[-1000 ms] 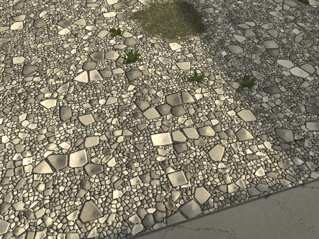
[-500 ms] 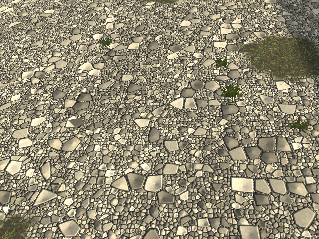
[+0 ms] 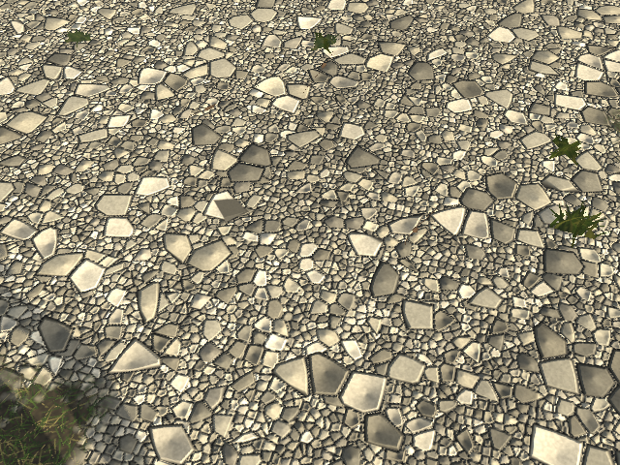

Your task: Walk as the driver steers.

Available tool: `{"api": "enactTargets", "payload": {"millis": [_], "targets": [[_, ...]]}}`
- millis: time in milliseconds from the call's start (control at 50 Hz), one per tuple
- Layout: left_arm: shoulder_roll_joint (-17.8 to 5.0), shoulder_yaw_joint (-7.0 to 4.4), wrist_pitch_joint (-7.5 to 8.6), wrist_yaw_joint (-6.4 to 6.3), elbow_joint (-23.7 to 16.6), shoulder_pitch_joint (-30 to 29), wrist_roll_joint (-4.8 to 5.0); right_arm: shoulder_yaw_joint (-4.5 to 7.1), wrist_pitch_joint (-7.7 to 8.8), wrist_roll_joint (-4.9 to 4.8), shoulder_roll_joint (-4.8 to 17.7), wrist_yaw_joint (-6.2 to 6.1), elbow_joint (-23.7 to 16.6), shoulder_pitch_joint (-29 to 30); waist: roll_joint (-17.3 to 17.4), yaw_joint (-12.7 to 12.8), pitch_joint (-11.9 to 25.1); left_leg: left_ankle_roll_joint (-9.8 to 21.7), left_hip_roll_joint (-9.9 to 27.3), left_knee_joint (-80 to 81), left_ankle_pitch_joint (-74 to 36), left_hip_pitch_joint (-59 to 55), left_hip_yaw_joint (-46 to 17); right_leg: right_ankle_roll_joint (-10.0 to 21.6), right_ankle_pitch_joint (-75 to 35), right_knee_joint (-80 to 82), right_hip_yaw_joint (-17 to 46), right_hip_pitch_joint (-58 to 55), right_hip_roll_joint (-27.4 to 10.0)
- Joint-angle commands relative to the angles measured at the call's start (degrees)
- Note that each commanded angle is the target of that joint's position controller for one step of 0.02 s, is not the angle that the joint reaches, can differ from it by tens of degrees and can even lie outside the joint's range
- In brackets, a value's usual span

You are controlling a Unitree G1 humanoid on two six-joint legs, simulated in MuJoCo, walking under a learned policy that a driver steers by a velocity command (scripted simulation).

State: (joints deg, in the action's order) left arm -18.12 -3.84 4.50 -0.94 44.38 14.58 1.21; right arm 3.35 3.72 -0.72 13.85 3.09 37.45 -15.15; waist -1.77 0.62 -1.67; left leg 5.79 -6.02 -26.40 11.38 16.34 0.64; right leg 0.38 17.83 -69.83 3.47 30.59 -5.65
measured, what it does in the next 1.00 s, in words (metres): goes down, turning right: right foot 0.19 m lower, then left foot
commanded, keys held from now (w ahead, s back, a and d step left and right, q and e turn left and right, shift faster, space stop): w+e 0.14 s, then e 0.86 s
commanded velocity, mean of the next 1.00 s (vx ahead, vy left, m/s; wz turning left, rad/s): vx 0.19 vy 0.00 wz -0.43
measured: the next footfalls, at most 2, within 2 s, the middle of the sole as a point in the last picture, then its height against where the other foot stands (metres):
right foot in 0.48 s outside the picture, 0.19 m lower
left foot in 0.90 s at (318, 449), level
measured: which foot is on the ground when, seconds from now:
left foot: down 0.00-0.48, up 0.50-0.88, down 0.90-1.00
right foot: up 0.00-0.46, down 0.48-0.90, up 0.92-1.00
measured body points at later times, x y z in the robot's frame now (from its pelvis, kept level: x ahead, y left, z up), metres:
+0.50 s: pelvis +0.30 -0.08 -0.16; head +0.33 -0.08 +0.29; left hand +0.56 +0.10 -0.25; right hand +0.21 -0.34 -0.28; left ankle +0.06 +0.07 -0.67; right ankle +0.42 -0.18 -0.90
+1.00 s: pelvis +0.44 -0.06 -0.19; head +0.47 -0.05 +0.26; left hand +0.72 +0.11 -0.29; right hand +0.46 -0.38 -0.26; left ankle +0.54 +0.03 -0.92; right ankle +0.37 -0.17 -0.87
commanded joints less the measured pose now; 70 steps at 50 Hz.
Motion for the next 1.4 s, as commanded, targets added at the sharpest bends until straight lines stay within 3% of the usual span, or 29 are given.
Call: {"api": "enactTargets", "payload": {"millis": [20,60,100,220,360,440,460,480,500,520,540,580,600,640,660,740,820,880,900,920,940,980,1060,1200,1260,1280,1320,1360,1400], "targets": [[-2.26,-0.72,-1.43,0.10,-1.06,6.14,-0.74,2.08,1.59,0.53,7.08,-0.77,-0.86,-1.74,2.35,1.18,4.28,11.80,17.03,11.15,-22.74,-5.61,-13.59,-0.51,-3.19,4.51,1.49,5.40,-2.57],[-1.77,-0.72,-1.21,1.09,-0.86,4.59,-0.60,2.59,2.08,1.33,9.51,-1.36,0.66,-3.86,1.64,0.04,3.68,11.48,18.35,9.61,-23.61,-7.06,-12.24,-0.17,-12.22,5.54,2.30,9.36,-2.10],[-4.84,-2.14,-0.38,2.05,-2.63,-2.10,1.50,2.51,3.46,0.13,9.34,-2.77,2.11,-5.74,5.15,-1.29,-0.21,7.18,18.44,11.31,-11.64,-12.64,-12.05,1.62,-18.30,14.64,8.63,19.13,-2.21],[-1.37,-1.26,0.04,4.34,-3.57,-6.94,-2.02,1.48,3.00,0.82,7.86,-6.27,4.68,-7.65,4.29,-1.93,-1.01,2.76,15.50,1.64,-11.44,-2.17,-1.30,3.50,-46.94,29.42,3.95,7.48,4.36],[1.19,0.43,-1.06,8.53,-10.97,-19.72,-1.08,0.61,-0.78,0.27,6.37,-9.63,4.55,-14.33,3.70,-8.20,-4.68,0.65,19.28,-17.43,-16.10,-15.24,-0.60,0.82,-44.46,38.89,0.82,20.88,4.66],[-0.47,-0.44,-1.84,7.50,-4.83,-3.72,-0.74,0.30,-1.13,-0.69,8.01,-8.00,4.00,-12.32,4.88,-2.61,3.14,-2.89,15.24,-37.65,-15.11,-5.93,4.17,0.51,-53.75,48.35,-3.28,-10.00,5.45],[-2.68,-2.08,-2.26,6.07,-1.46,6.18,-0.51,0.75,-0.38,-0.66,8.53,-6.68,5.11,-11.30,3.21,2.52,7.48,-3.63,13.78,-49.66,-15.90,-5.08,4.04,3.08,-59.16,52.99,-2.00,-21.16,4.29],[-5.46,-3.02,-2.37,5.11,2.01,16.07,-2.14,0.56,0.63,-2.56,7.48,-5.26,5.40,-6.96,-4.37,10.37,6.81,-7.49,7.00,-75.17,9.76,4.76,9.16,9.00,-70.58,62.54,-2.56,-34.28,1.66],[-11.61,-3.34,-2.40,3.98,3.67,17.95,-3.41,-0.55,1.18,0.63,1.85,-4.53,4.79,-9.78,-14.83,7.02,8.34,-9.85,2.94,-95.01,48.29,27.31,8.12,10.63,-100.18,43.06,0.69,-53.74,-3.24],[-12.80,-2.76,-1.39,3.53,1.71,16.40,-4.70,-2.10,1.38,-0.62,2.90,-3.07,1.97,-17.48,-8.91,3.24,23.03,-11.67,4.34,-101.49,45.99,43.24,-5.03,23.02,-109.54,26.03,17.20,-72.90,-16.73],[-8.64,-2.36,-2.17,3.11,-3.59,10.14,-3.35,-2.00,1.52,0.39,8.63,-3.21,-1.00,-10.75,0.38,7.63,30.78,-11.41,8.82,-93.91,35.78,45.58,-8.55,25.31,-92.71,31.55,20.66,-70.93,-18.32],[-9.93,-1.91,-3.82,1.67,-5.65,-1.42,-0.45,-1.66,1.15,-0.47,9.28,-4.21,-1.79,-11.24,6.11,-1.40,30.27,-9.30,12.08,-78.09,16.72,41.60,-11.04,25.25,-40.68,42.20,27.48,-50.85,-17.70],[-8.29,-1.48,-4.14,1.30,-8.49,-7.15,-1.46,-0.85,-0.46,-0.41,10.60,-5.54,-0.79,-9.46,6.33,-3.23,23.51,-10.42,12.06,-73.69,10.96,34.64,-9.42,24.54,-37.12,47.02,30.21,-33.17,-18.66],[-7.59,-1.17,-4.04,0.92,-7.20,-6.99,-1.40,-0.25,-2.72,1.68,8.72,-6.98,-0.36,-7.66,3.48,-5.32,9.88,-13.37,11.27,-51.06,7.96,22.38,-7.37,20.54,-40.09,49.33,19.04,-10.30,-8.04],[-7.44,-1.57,-3.87,0.44,-7.30,-5.97,-1.34,-0.27,-2.32,2.89,8.00,-7.31,-0.53,-5.09,3.18,-3.62,9.51,-13.94,10.17,-41.13,5.90,20.31,-6.47,18.55,-43.06,48.32,15.69,-8.68,-4.53],[-7.13,-2.09,-4.76,-1.61,-6.92,-4.87,-0.23,-0.42,-1.72,1.58,3.97,-6.45,-2.09,0.98,-3.08,-1.90,15.49,-13.74,7.56,-26.35,-3.15,14.25,-8.43,13.97,-35.53,45.90,15.73,-13.47,-0.99],[-6.33,-2.45,-6.71,-1.58,-8.51,-5.29,-0.19,0.91,-2.72,1.41,4.79,-5.66,-4.41,7.91,-6.84,0.04,9.04,-11.79,5.21,-17.68,1.55,13.52,-8.91,11.84,-9.17,47.56,22.66,-11.33,0.56],[-5.23,-2.19,-7.22,-1.24,-9.68,-5.84,0.00,1.87,-1.74,1.24,5.37,-4.68,-3.94,5.91,-7.86,-1.90,7.19,-9.12,4.30,-4.01,0.16,3.92,-7.34,9.73,-9.13,44.00,25.29,-10.26,2.29],[-3.92,-1.89,-7.17,-1.23,-9.68,-4.74,0.23,2.57,-1.32,1.54,6.86,-4.62,-3.46,3.95,-6.41,-2.69,6.87,-7.51,7.46,1.93,-4.95,-3.12,-8.34,7.32,-5.76,40.67,24.32,-6.67,4.90],[-0.31,-0.99,-7.03,-1.02,-9.51,-0.99,-0.48,3.59,-1.41,2.62,11.09,-4.80,-3.75,1.43,4.18,-1.32,10.23,-2.43,20.44,2.96,-14.64,-12.85,-18.96,3.21,10.17,27.41,16.55,0.18,10.65],[-2.54,-1.64,-6.33,-0.99,-11.76,-0.57,0.49,4.57,-2.04,4.27,13.97,-4.43,-2.86,0.80,19.43,0.10,10.29,8.11,29.79,5.87,-23.21,-13.13,-33.16,-0.26,21.58,16.16,8.42,8.81,16.37],[-9.49,-3.91,-6.23,-0.81,-9.94,-1.10,-0.24,3.44,-2.02,2.79,8.76,-4.31,-4.44,5.41,12.04,-0.08,8.41,7.94,26.53,5.02,-19.28,-8.33,-26.36,-3.49,14.00,1.29,7.54,9.96,11.00],[-4.70,-2.99,-8.63,-0.30,-9.21,-0.76,0.14,2.88,-2.98,1.81,7.58,-4.33,-4.42,10.10,9.96,0.76,5.04,3.67,18.35,6.42,-15.16,-2.82,-11.33,-5.63,3.91,0.88,1.44,6.62,9.11],[-1.88,-1.24,-7.76,0.64,-10.77,-4.76,-0.84,3.40,-3.61,1.11,10.34,-3.74,-1.72,7.49,14.05,-2.10,8.55,5.74,20.63,5.28,-14.93,-5.10,-9.05,-4.04,6.60,25.49,-3.30,-6.71,6.79],[-0.99,-1.31,-7.52,0.99,-8.93,-1.15,-1.07,2.61,-3.80,0.04,9.03,-3.55,-0.55,7.59,12.83,0.30,7.57,3.07,19.01,1.70,-12.69,-2.44,-7.49,-1.07,-5.30,45.51,-5.80,-17.92,8.22],[-1.83,-1.36,-7.38,0.91,-9.23,-0.87,-1.56,2.17,-3.52,0.08,7.84,-3.33,0.54,4.96,11.00,0.00,8.15,-0.44,17.75,0.17,-9.64,1.02,-6.46,0.28,-10.63,48.51,-2.43,-24.60,6.43],[-6.16,-1.39,-7.24,0.51,-9.48,-3.91,-2.40,0.15,-2.49,2.78,2.57,-2.37,-1.39,3.57,-10.08,-4.95,9.49,-8.73,10.52,-6.98,9.33,6.32,-0.15,9.80,-25.73,47.37,14.30,-24.26,-9.10],[-0.95,-0.27,-6.29,1.34,-10.26,-7.21,-3.22,1.15,-2.93,2.09,7.08,-2.67,-0.53,6.80,-7.00,-2.49,6.95,-9.48,10.62,-3.73,2.34,0.25,-0.94,8.20,-9.84,48.87,11.11,-18.68,-4.06],[-1.14,-0.10,-5.69,1.71,-9.74,-6.42,-2.82,1.53,-3.44,2.54,7.87,-2.68,0.39,6.49,-5.81,-1.63,4.29,-9.33,10.39,-2.66,-1.71,-2.58,-0.45,4.67,-6.05,49.11,8.53,-16.04,-0.85]]}}
Keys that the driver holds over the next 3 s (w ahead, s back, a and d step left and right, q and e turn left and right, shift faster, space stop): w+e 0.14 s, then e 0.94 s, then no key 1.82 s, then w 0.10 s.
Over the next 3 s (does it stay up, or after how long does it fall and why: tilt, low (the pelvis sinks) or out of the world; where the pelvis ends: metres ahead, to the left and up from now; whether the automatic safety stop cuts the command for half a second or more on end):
stays up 0.46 -0.09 -0.19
